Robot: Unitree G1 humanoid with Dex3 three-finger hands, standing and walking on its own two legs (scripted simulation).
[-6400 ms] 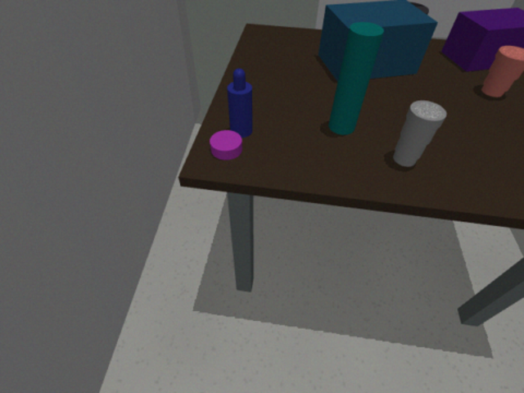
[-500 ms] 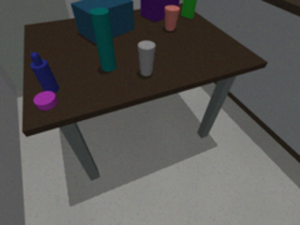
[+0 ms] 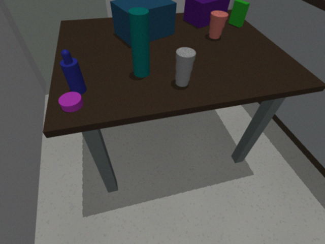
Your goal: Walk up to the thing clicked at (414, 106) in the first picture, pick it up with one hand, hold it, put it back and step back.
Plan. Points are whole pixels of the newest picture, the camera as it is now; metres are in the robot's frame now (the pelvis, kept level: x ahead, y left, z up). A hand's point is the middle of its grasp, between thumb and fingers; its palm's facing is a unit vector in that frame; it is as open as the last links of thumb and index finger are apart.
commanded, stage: walk up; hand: right
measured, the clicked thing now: (183, 68) +0.73 -0.05 +0.03
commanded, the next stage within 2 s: none
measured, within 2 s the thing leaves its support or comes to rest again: neither
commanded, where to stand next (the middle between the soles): +0.24 -0.02 m, yaw +17 degrees
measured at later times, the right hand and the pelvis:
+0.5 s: hand (255, 216) +0.24 -0.26 -0.12, palm faces -0.17 +0.88 -0.45, open 7.4 cm; pelvis +0.14 +0.01 -0.01, yaw +10 degrees
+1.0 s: hand (239, 182) +0.36 -0.25 -0.16, palm faces -0.32 +0.86 -0.40, open 7.4 cm; pelvis +0.20 -0.02 -0.02, yaw +17 degrees
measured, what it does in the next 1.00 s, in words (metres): walks ahead, turning left: left foot, then right foot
